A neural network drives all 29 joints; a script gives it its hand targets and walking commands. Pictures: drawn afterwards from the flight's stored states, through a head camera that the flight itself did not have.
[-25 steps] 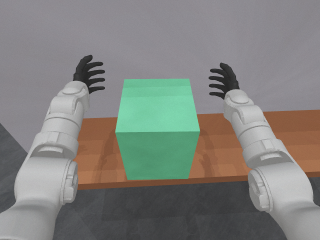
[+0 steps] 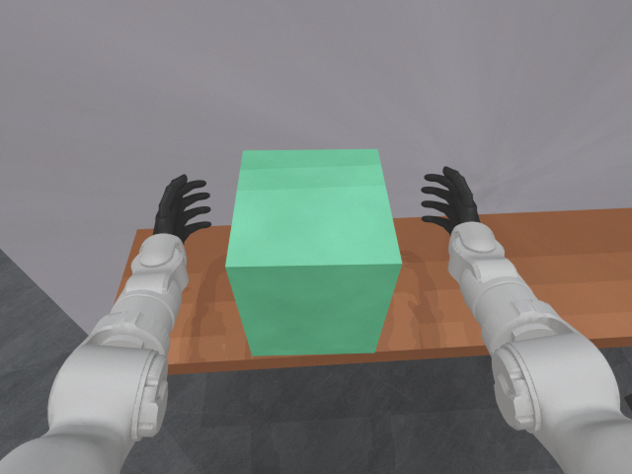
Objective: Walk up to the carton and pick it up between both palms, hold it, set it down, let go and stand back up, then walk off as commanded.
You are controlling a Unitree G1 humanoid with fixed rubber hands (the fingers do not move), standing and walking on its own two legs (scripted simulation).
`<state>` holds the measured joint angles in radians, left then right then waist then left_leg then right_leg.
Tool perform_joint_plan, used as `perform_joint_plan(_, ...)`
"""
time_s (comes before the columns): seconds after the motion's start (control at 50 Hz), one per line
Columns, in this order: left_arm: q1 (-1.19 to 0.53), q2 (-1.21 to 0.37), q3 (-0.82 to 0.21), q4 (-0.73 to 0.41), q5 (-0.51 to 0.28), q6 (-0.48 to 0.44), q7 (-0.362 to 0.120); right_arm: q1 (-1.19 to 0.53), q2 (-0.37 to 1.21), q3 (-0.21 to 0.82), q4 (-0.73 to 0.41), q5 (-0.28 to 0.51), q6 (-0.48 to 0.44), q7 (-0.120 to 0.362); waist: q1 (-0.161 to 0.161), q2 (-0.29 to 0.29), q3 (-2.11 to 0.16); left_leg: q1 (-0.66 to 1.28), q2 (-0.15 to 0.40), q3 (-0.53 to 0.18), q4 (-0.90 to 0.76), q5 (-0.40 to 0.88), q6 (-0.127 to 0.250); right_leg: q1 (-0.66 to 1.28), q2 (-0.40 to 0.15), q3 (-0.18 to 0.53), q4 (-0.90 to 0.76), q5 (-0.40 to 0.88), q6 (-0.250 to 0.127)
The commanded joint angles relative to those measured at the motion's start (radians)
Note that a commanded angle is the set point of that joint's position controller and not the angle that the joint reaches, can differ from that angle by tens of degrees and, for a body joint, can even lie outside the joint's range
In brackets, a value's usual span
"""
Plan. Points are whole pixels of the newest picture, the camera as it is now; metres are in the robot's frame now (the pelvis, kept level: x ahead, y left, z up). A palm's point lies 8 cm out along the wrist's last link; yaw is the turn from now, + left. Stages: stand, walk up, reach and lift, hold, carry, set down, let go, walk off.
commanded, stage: reach and lift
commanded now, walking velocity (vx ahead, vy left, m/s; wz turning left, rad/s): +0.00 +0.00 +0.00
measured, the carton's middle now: (312, 256) +0.42 +0.01 +0.00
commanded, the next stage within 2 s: none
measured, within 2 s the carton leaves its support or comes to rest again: neither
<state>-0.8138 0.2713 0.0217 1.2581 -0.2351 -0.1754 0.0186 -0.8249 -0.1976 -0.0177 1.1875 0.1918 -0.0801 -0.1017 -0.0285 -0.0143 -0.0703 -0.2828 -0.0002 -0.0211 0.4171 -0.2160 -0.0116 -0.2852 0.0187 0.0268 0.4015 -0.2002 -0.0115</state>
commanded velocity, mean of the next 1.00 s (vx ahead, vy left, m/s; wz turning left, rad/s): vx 0.00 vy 0.00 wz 0.00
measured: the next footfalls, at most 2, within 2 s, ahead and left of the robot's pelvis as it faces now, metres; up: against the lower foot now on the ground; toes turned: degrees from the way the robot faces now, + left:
none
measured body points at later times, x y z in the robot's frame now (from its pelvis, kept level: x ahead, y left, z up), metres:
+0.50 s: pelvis +0.01 +0.01 -0.01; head +0.06 +0.02 +0.44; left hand +0.43 +0.18 +0.04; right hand +0.43 -0.17 +0.05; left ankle -0.01 +0.12 -0.74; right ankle +0.00 -0.12 -0.74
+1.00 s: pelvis +0.00 +0.01 -0.01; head +0.06 +0.03 +0.44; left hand +0.43 +0.16 +0.03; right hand +0.42 -0.14 +0.04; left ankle -0.01 +0.12 -0.74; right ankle +0.00 -0.12 -0.74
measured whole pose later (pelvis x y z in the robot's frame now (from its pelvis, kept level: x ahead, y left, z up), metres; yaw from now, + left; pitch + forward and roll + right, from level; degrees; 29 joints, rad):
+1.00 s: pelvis +0.00 +0.01 -0.01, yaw +0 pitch +15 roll -1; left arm -0.83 0.10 0.22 1.35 0.03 -0.40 0.09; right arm -0.81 -0.02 -0.27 1.25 -0.06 -0.34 -0.12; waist -0.03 0.00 -0.16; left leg -0.53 0.00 -0.02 0.51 -0.24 0.00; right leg -0.51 0.02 0.03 0.43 -0.19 0.01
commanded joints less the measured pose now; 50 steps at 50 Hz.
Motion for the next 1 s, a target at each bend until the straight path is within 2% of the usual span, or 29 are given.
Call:
perform_joint_plan(0.0, -0.465, 0.022, -0.012, -0.005, 0.024, -0.158, -0.002, -0.369, -0.036, 0.052, -0.069, 0.087, -0.123, 0.037, 0.022, 0.039, -0.512, 0.033, 0.008, 0.021, 0.114, 0.421, -0.059, -0.045, 0.006, -0.040, 0.030, 0.293, 0.018)
perform_joint_plan(0.08, -0.471, 0.011, -0.011, 0.041, 0.020, -0.195, 0.004, -0.360, -0.037, 0.044, -0.023, 0.069, -0.146, 0.044, 0.012, 0.019, -0.517, 0.006, 0.013, 0.012, 0.122, 0.371, -0.055, -0.105, 0.006, -0.047, 0.048, 0.230, 0.019)
perform_joint_plan(0.26, -0.469, -0.061, -0.033, 0.016, 0.026, -0.254, 0.020, -0.372, -0.041, 0.026, -0.022, 0.058, -0.236, 0.056, -0.002, 0.076, -0.699, 0.077, 0.020, -0.003, 0.197, 0.551, -0.093, -0.180, 0.016, -0.070, 0.079, 0.331, 0.002)
perform_joint_plan(0.38, -0.430, -0.129, 0.011, -0.011, 0.100, -0.260, 0.022, -0.342, 0.012, 0.005, 0.026, 0.022, -0.263, 0.057, -0.002, 0.086, -0.663, 0.114, 0.026, -0.001, 0.190, 0.611, -0.100, -0.165, 0.025, -0.074, 0.061, 0.360, 0.003)
perform_joint_plan(0.48, -0.429, -0.129, 0.093, -0.026, 0.176, -0.258, 0.035, -0.355, 0.037, -0.036, 0.019, -0.039, -0.273, 0.038, 0.000, 0.064, -0.621, 0.067, 0.020, 0.009, 0.174, 0.571, -0.090, -0.098, 0.021, -0.059, 0.059, 0.399, 0.014)
perform_joint_plan(0.6, -0.450, -0.152, 0.160, -0.053, 0.224, -0.267, 0.057, -0.386, 0.080, -0.091, -0.034, -0.113, -0.285, 0.010, 0.000, 0.025, -0.637, 0.002, 0.009, 0.029, 0.164, 0.504, -0.074, -0.047, 0.014, -0.045, 0.074, 0.437, 0.027)
perform_joint_plan(0.76, -0.456, -0.246, 0.202, -0.073, 0.292, -0.268, 0.058, -0.389, 0.172, -0.197, -0.060, -0.238, -0.292, -0.005, -0.027, 0.030, -0.604, -0.001, 0.007, 0.041, 0.147, 0.464, -0.071, -0.029, 0.014, -0.058, 0.057, 0.411, 0.025)
perform_joint_plan(0.84, -0.467, -0.412, 0.214, -0.091, 0.378, -0.268, 0.023, -0.407, 0.345, -0.235, -0.077, -0.337, -0.302, 0.034, -0.018, 0.049, -0.596, 0.051, 0.006, 0.050, 0.131, 0.495, -0.077, 0.002, 0.011, -0.076, 0.038, 0.402, 0.016)
perform_joint_plan(0.88, -0.475, -0.600, 0.199, -0.069, 0.446, -0.271, -0.031, -0.416, 0.570, -0.225, -0.100, -0.431, -0.308, 0.081, -0.016, 0.039, -0.575, 0.072, 0.000, 0.059, 0.111, 0.508, -0.076, 0.060, 0.000, -0.087, 0.026, 0.431, 0.018)
perform_joint_plan(0.9, -0.490, -0.747, 0.154, -0.071, 0.470, -0.276, -0.069, -0.427, 0.737, -0.177, -0.142, -0.472, -0.311, 0.113, -0.013, 0.030, -0.571, 0.083, -0.004, 0.066, 0.099, 0.515, -0.075, 0.101, -0.008, -0.092, 0.019, 0.457, 0.019)
perform_joint_plan(0.92, -0.492, -0.812, 0.118, -0.071, 0.479, -0.279, -0.084, -0.413, 0.803, -0.150, -0.142, -0.488, -0.315, 0.130, -0.015, 0.036, -0.573, 0.100, -0.004, 0.063, 0.096, 0.536, -0.082, 0.128, -0.007, -0.099, 0.020, 0.490, 0.017)
perform_joint_plan(0.98, -0.445, -0.847, 0.079, -0.039, 0.491, -0.278, -0.092, -0.352, 0.828, -0.138, -0.096, -0.505, -0.319, 0.140, -0.029, 0.069, -0.572, 0.121, 0.000, 0.052, 0.091, 0.577, -0.091, 0.163, -0.002, -0.106, 0.012, 0.540, 0.011)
